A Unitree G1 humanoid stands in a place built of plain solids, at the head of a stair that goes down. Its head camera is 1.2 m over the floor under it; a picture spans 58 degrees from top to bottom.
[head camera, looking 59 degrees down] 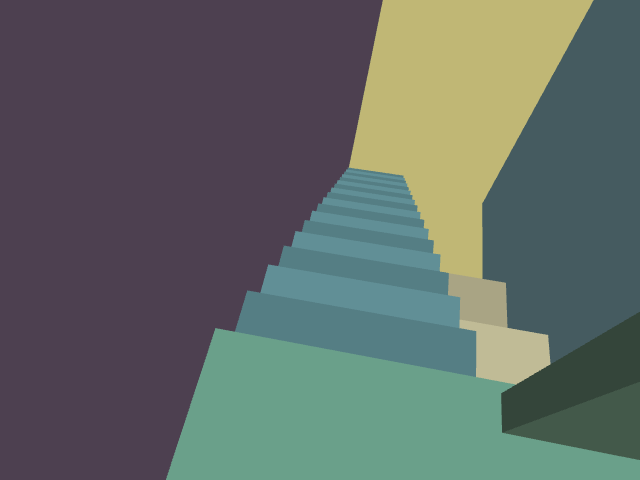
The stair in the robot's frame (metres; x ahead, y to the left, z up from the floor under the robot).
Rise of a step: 0.21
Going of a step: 0.22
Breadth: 0.81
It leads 11 degrees to the right of straight ahead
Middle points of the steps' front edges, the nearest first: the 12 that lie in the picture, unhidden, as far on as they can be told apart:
0.35 -0.09 0.00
0.57 -0.13 -0.21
0.78 -0.18 -0.42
1.00 -0.22 -0.63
1.21 -0.26 -0.85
1.43 -0.30 -1.06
1.65 -0.34 -1.27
1.86 -0.38 -1.48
2.08 -0.42 -1.69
2.30 -0.46 -1.90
2.51 -0.51 -2.12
2.73 -0.55 -2.33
